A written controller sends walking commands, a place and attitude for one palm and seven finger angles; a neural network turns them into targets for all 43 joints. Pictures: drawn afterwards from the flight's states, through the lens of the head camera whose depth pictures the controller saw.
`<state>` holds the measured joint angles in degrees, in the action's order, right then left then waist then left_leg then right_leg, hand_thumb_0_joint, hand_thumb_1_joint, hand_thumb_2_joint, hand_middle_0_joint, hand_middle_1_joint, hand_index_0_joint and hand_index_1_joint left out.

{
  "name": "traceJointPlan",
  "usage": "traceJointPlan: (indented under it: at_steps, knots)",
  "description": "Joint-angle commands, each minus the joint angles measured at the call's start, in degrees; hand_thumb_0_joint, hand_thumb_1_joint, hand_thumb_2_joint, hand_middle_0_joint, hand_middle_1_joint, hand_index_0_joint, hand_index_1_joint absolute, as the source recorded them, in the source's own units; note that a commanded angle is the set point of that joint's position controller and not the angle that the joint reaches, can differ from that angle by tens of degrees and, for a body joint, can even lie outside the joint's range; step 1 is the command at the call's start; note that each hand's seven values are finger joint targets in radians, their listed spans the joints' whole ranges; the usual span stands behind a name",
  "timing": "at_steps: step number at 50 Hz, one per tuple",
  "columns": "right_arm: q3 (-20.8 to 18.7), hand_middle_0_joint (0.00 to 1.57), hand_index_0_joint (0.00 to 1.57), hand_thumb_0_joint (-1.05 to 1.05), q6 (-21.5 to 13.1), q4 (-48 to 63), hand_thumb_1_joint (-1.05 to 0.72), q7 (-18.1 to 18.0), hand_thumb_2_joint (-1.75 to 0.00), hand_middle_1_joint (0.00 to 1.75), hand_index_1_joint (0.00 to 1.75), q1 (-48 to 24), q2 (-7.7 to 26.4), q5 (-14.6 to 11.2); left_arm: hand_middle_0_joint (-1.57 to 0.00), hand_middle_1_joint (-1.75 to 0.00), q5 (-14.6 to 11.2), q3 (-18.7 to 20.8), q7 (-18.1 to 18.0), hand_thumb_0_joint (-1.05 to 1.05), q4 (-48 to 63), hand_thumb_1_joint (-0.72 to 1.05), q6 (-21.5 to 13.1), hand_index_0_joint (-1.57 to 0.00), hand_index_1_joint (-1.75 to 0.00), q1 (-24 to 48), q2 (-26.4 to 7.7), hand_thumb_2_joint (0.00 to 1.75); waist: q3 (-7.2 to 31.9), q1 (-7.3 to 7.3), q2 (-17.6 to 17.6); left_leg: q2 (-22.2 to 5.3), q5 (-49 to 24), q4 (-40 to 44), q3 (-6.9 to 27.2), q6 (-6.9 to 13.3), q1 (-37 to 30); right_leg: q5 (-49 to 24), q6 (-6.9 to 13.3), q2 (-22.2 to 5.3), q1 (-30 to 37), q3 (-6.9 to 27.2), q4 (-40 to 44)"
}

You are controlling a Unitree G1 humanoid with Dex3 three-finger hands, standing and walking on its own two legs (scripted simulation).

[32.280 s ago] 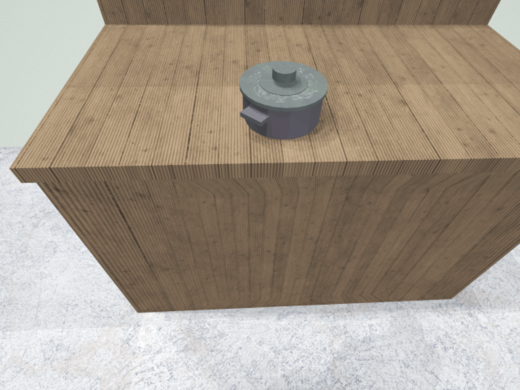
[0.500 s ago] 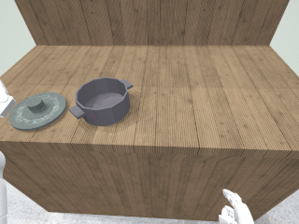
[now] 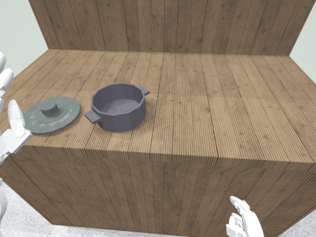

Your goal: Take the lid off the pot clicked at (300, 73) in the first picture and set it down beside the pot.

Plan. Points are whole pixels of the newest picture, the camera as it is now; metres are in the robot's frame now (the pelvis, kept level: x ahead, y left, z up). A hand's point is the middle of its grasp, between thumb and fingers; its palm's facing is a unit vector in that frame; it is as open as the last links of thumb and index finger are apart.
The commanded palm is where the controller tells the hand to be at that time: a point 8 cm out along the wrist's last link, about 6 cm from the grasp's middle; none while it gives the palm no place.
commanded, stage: draw the hand back to the body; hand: left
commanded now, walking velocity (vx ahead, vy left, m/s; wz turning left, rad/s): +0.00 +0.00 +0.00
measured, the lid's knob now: (49, 107) +0.43 +0.42 +0.08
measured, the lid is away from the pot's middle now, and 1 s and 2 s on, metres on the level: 0.23 0.23 0.23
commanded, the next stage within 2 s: step back with the hand held close in 0.06 s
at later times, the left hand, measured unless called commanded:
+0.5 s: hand (32, 144) +0.18 +0.24 +0.23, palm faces +0.34 -0.81 -0.48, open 7.4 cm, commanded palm +0.11 +0.30 +0.27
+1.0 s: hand out of the picture +0.09 +0.27 +0.25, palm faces +0.45 -0.82 -0.35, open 7.4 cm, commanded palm +0.03 +0.32 +0.27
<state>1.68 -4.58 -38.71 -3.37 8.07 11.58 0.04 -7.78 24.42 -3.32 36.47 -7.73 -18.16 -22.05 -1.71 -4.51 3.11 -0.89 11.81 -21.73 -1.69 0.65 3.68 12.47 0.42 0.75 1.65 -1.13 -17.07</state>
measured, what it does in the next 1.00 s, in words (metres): walks backwards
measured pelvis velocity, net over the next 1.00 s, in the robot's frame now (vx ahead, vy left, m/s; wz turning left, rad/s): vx -0.10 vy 0.04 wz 0.01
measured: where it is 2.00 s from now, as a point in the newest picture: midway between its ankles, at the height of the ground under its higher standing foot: outside the picture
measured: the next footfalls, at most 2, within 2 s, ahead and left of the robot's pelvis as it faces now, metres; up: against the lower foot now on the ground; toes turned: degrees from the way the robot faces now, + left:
right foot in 1.22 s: -0.17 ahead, -0.10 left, +0.00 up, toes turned -2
left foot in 1.48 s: -0.08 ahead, +0.13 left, +0.00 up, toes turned -4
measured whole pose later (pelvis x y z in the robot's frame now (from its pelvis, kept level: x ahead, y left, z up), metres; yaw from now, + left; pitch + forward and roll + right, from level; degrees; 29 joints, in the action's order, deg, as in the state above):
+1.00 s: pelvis -0.10 +0.04 -0.02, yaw +0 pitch +0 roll -3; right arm -0.4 -2.2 -34.4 -3.6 13.1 11.9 -1.7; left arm -4.8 29.5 -7.0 43.5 -13.7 -21.8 -25.4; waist 0.1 1.4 0.1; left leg 0.4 14.6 -36.9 0.6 2.8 21.9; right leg 12.7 -1.2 0.5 -18.6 0.1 -31.2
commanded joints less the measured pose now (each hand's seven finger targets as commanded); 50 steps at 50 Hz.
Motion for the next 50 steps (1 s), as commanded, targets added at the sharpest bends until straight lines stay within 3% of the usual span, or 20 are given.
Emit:
traceJointPlan:
  at_steps: [1, 3, 8, 9, 10, 11, 12, 14, 16, 23, 27, 30, 33, 36, 39, 41, 43, 45, 48, 50]
  knots:
    - [-1.77, 0.2, 0.2, 0.0, -3.32, 9.22, -0.9, -0.86, -0.9, 0.3, 0.3, -9.14, 5.89, -0.31, -0.2, -0.3, 0.02, 5.08, -1.37, 0.0, 8.99, 0.9, -2.89, -0.2, -0.3, 10.52, -9.97, 0.9, 2.02, 1.17, 1.45, -0.52, -7.25, 2.82, 1.69, 1.07, -4.12, -6.47, 1.56, 0.28, -7.96, 0.38, 4.04]
    - [-1.69, 0.2, 0.2, 0.0, -3.24, 9.3, -0.9, -0.9, -0.9, 0.3, 0.3, -9.26, 5.99, -0.15, -0.2, -0.3, 0.09, 3.94, -1.25, 0.0, 7.65, 0.9, -2.55, -0.2, -0.3, 9.51, -8.98, 0.9, 0.72, 0.88, 1.12, -0.59, -5.98, 3.41, 1.91, 0.98, -3.39, -5.0, 1.45, 0.17, -8.45, 0.05, 4.24]
    - [-1.88, 0.2, 0.2, 0.0, -3.67, 9.76, -0.9, -0.77, -0.9, 0.3, 0.3, -9.26, 6.04, 0.24, -0.2, -0.3, 0.47, 5.74, -1.67, 0.0, 12.17, 0.9, -3.06, -0.2, -0.3, 7.59, -11.13, 0.9, 5.65, -0.08, 1.39, -0.5, -8.73, 2.51, 2.35, 0.94, -4.53, -8.01, 1.66, 0.11, -5.75, 0.4, 2.99]
    - [-2.05, 0.2, 0.2, 0.0, -2.38, 12.94, -0.9, -0.3, -0.9, 0.3, 0.3, -9.18, 8.44, -0.87, -0.2, -0.3, 1.74, 14.4, -2.73, 0.0, 18.37, 0.9, -6.1, -0.2, -0.3, 17.93, -21.52, 0.9, 1.23, 1.9, 0.51, -1.1, -4.53, -0.38, 3.92, 2.17, 1.09, -11.28, 1.36, -2.88, -11.85, 7.18, 4.49]
    - [-2.33, 0.2, 0.2, 0.0, -1.6, 11.51, -0.9, -0.44, -0.9, 0.3, 0.3, -7.96, 7.41, -0.39, -0.2, -0.3, 1.6, 11.39, -2.68, 0.0, 10.64, 0.9, -6.62, -0.2, -0.3, 11.57, -16.28, 0.9, 1.09, 2.26, -5.15, -0.83, -4.54, -2.02, 5.1, 2.37, 2.96, -12.22, 1.41, -4.36, -11.63, 7.35, 4.36]
    - [-2.31, 0.2, 0.2, 0.0, -1.13, 11.85, -0.9, 0.18, -0.9, 0.3, 0.3, -8.02, 7.12, -0.56, -0.2, -0.3, 1.92, 10.79, -2.48, 0.0, 11.44, 0.9, -6.81, -0.2, -0.3, 10.47, -16.0, 0.9, 1.16, 2.45, -5.02, -0.7, -5.45, -3.01, 4.88, 2.4, 2.12, -13.92, 1.67, -5.07, -12.65, 8.34, 4.57]
    - [-2.8, 0.2, 0.2, 0.0, -0.65, 11.86, -0.9, 0.27, -0.9, 0.3, 0.3, -6.79, 7.4, -0.77, -0.2, -0.3, 2.11, 9.29, -2.32, 0.0, 7.43, 0.9, -6.15, -0.2, -0.3, 6.46, -13.68, 0.9, 1.24, 2.87, -7.6, -1.12, -7.05, -4.15, 4.73, 2.36, 2.74, -15.66, 1.41, -5.6, -13.05, 8.15, 4.09]
    - [-3.53, 0.2, 0.2, 0.0, 0.45, 12.68, -0.9, 0.65, -0.9, 0.3, 0.3, -5.68, 7.81, -1.34, -0.2, -0.3, 2.35, 7.5, -1.77, 0.0, 7.62, 0.9, -5.56, -0.2, -0.3, 4.01, -11.95, 0.9, 4.12, 3.46, -5.33, -2.05, -11.11, -5.29, 4.16, 2.31, 2.38, -19.7, 0.99, -6.62, -12.32, 7.07, 2.08]
    - [-3.92, 0.2, 0.2, 0.0, 1.22, 13.53, -0.9, 0.84, -0.9, 0.3, 0.3, -5.12, 7.93, -1.66, -0.2, -0.3, 2.28, 7.69, -1.52, 0.0, 10.33, 0.9, -5.96, -0.2, -0.3, 2.63, -12.29, 0.9, 7.83, 3.62, -2.02, -2.86, -16.2, -5.01, 3.83, 2.26, 1.56, -22.8, 0.58, -6.33, -10.49, 5.54, -0.36]
    - [-4.95, 0.2, 0.2, 0.0, 2.9, 17.8, -0.9, 0.74, -0.9, 0.3, 0.3, -3.94, 8.32, -2.37, -0.2, -0.3, 1.84, 13.4, -2.37, 0.0, 22.25, 0.9, -6.96, -0.2, -0.3, -8.78, -16.69, 0.9, 14.76, 2.94, 0.16, -6.0, -27.14, -4.19, 6.33, 2.58, 4.31, -21.18, -0.65, -3.93, -8.35, 2.69, -7.81]
    - [-4.92, 0.2, 0.2, 0.0, 1.65, 18.18, -0.9, 0.32, -0.9, 0.3, 0.3, -3.17, 8.4, -2.35, -0.2, -0.3, 1.3, 15.46, -3.36, 0.0, 25.38, 0.9, -7.66, -0.2, -0.3, -11.54, -17.69, 0.9, 13.85, 2.81, 6.07, -8.25, -19.3, -0.17, 9.01, 3.04, 9.59, -8.64, -0.93, -1.8, -9.32, 1.24, -12.41]
    - [-5.17, 0.2, 0.2, 0.0, 0.08, 17.32, -0.9, 0.06, -0.9, 0.3, 0.3, -1.77, 8.53, -2.08, -0.2, -0.3, 1.39, 16.0, -4.15, 0.0, 23.34, 0.9, -8.18, -0.2, -0.3, -8.79, -16.91, 0.9, 9.86, 3.54, 9.78, -10.36, -5.3, 3.76, 10.11, 3.56, 16.69, 2.32, -0.69, -1.03, -10.16, 0.86, -17.12]
    - [-5.25, 0.2, 0.2, 0.0, -1.49, 16.05, -0.9, -0.37, -0.9, 0.3, 0.3, -0.49, 8.68, -2.0, -0.2, -0.3, 1.8, 15.69, -4.9, 0.0, 18.71, 0.9, -8.28, -0.2, -0.3, -4.08, -15.73, 0.9, 6.55, 4.37, 10.74, -11.26, 10.7, 6.13, 11.51, 4.09, 24.14, 5.58, -0.51, -0.54, -9.4, 1.28, -19.85]
    - [-5.31, 0.2, 0.2, 0.0, -2.02, 15.2, -0.9, -0.49, -0.9, 0.3, 0.3, 0.45, 8.32, -2.13, -0.2, -0.3, 1.94, 14.9, -5.12, 0.0, 14.06, 0.9, -7.99, -0.2, -0.3, -0.34, -15.43, 0.9, 5.35, 5.07, 2.58, -7.8, 14.52, 0.73, 10.56, 2.98, 23.41, 0.45, 0.52, -1.96, -11.53, 4.14, -11.51]
    - [-5.96, 0.2, 0.2, 0.0, -1.61, 13.93, -0.9, -0.27, -0.9, 0.3, 0.3, 0.72, 8.25, -2.43, -0.2, -0.3, 2.53, 12.56, -4.74, 0.0, 11.35, 0.9, -7.95, -0.2, -0.3, 1.69, -14.87, 0.9, 5.42, 6.0, -10.41, -3.21, 9.58, -12.4, 7.34, 0.95, 11.54, 3.4, 2.7, -8.09, -24.53, 10.52, -0.13]
    - [-6.04, 0.2, 0.2, 0.0, -1.1, 12.69, -0.9, -0.26, -0.9, 0.3, 0.3, 0.93, 7.83, -2.34, -0.2, -0.3, 2.73, 11.64, -4.89, 0.0, 11.85, 0.9, -7.8, -0.2, -0.3, 1.79, -15.18, 0.9, 6.09, 6.29, -12.74, -0.94, 8.24, -23.87, 5.44, 0.27, 6.04, 8.24, 4.87, -13.6, -32.39, 13.29, 4.32]
    - [-5.31, 0.2, 0.2, 0.0, -0.82, 13.4, -0.9, -0.2, -0.9, 0.3, 0.3, -0.25, 6.97, -2.09, -0.2, -0.3, 2.96, 10.56, -4.79, 0.0, 12.77, 0.9, -7.46, -0.2, -0.3, 0.76, -14.56, 0.9, 5.31, 6.19, -11.46, -1.1, 7.38, -25.34, 5.44, 0.57, 7.94, 3.15, 5.31, -15.06, -32.11, 12.2, 2.58]
    - [-4.77, 0.2, 0.2, 0.0, -0.8, 14.04, -0.9, -0.3, -0.9, 0.3, 0.3, -0.99, 7.23, -2.02, -0.2, -0.3, 2.94, 10.2, -4.73, 0.0, 14.02, 0.9, -7.36, -0.2, -0.3, 1.38, -14.55, 0.9, 3.05, 6.38, -8.87, -2.53, 6.33, -16.26, 6.78, 1.07, 10.26, 1.07, 4.02, -12.47, -29.97, 9.61, -0.82]
    - [-4.4, 0.2, 0.2, 0.0, -1.81, 15.05, -0.9, -1.33, -0.9, 0.3, 0.3, -2.49, 8.84, -1.73, -0.2, -0.3, 2.87, 11.75, -5.23, 0.0, 17.02, 0.9, -8.94, -0.2, -0.3, 1.13, -14.86, 0.9, 0.91, 5.27, 6.55, -8.25, 5.31, 2.92, 14.29, 3.2, 21.56, -0.93, 0.22, -1.0, -19.31, 2.45, -12.01]
    - [-4.41, 0.2, 0.2, 0.0, -2.33, 15.7, -0.9, -1.12, -0.9, 0.3, 0.3, -1.75, 7.78, -0.86, -0.2, -0.3, 2.83, 12.89, -4.99, 0.0, 19.68, 0.9, -9.81, -0.2, -0.3, -0.45, -14.89, 0.9, 4.84, 4.89, 13.98, -12.61, 8.66, 9.23, 18.27, 4.84, 26.45, 5.04, -0.47, 1.27, -14.21, 0.96, -24.66]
